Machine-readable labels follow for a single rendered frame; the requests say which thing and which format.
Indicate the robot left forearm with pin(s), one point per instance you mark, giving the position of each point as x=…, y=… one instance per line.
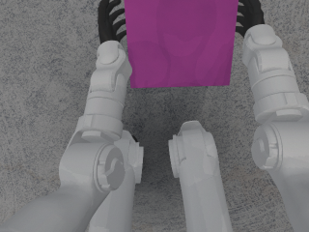
x=102, y=118

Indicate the right robot upper arm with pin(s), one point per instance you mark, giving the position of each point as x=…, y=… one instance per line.
x=282, y=149

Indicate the left robot shin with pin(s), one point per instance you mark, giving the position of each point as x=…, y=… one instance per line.
x=126, y=135

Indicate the right robot hand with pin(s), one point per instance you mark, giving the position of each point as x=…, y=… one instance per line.
x=252, y=15

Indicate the left robot hand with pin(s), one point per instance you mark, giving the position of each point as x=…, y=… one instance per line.
x=106, y=30

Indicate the robot left thigh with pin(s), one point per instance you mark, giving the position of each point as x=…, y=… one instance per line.
x=115, y=213

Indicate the robot right forearm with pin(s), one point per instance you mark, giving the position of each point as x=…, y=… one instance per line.
x=272, y=78

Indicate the left robot upper arm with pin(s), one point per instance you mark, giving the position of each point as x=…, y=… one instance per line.
x=87, y=172

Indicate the carton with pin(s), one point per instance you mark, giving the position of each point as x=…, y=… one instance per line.
x=180, y=43

